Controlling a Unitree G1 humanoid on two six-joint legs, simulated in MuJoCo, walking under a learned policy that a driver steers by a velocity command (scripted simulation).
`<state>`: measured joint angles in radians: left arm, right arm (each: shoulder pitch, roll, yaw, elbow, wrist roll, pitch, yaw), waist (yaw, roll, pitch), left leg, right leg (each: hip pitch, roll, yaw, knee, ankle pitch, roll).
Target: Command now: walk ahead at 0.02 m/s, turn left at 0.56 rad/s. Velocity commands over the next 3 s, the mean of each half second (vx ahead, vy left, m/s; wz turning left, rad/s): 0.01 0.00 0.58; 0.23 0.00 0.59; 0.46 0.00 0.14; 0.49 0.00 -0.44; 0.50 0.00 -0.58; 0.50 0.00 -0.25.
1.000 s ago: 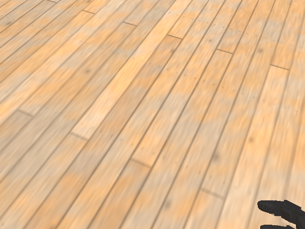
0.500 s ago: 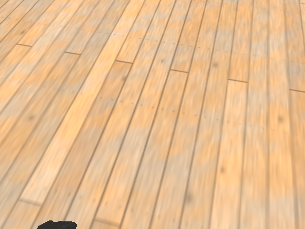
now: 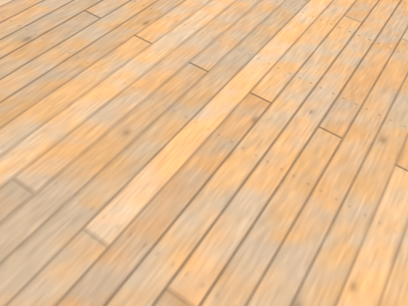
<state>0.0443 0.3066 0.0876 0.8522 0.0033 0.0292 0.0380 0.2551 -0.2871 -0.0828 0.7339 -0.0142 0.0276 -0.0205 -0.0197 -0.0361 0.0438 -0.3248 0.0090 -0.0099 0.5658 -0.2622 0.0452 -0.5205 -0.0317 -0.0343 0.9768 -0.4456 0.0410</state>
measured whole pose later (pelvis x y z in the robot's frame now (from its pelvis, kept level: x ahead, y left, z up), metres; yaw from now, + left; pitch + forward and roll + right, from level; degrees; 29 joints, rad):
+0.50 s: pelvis +0.02 -0.03 +0.00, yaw +18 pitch +1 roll +0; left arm 0.11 0.28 0.08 0.83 0.01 0.00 0.02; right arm 0.17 -0.36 -0.10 0.67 0.02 0.05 -0.03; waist 0.00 0.05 0.04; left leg -0.51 -0.10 -0.12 1.06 -0.47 -0.04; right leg -0.24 0.00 0.00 0.45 -0.24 -0.01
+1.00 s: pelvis +0.07 +0.07 +0.01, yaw +35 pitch +1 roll -2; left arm 0.12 0.34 0.08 0.78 0.00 -0.09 -0.04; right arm 0.40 -0.26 -0.05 0.69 0.01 -0.04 0.00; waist -0.03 -0.04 0.02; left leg -0.09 -0.03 -0.07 0.33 -0.27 0.06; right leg -0.58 -0.06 0.01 0.92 -0.18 0.02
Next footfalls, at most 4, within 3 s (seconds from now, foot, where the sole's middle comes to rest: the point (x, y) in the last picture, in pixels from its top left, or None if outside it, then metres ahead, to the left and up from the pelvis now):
0.38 right None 0.09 -0.13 -0.77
0.80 left None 0.00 0.13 -0.77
1.28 right None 0.42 0.17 -0.77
1.74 left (18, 295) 0.49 0.53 -0.77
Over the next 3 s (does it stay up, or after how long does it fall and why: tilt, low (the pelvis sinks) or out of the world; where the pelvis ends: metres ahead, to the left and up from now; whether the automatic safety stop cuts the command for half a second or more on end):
stays up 1.08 0.50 0.01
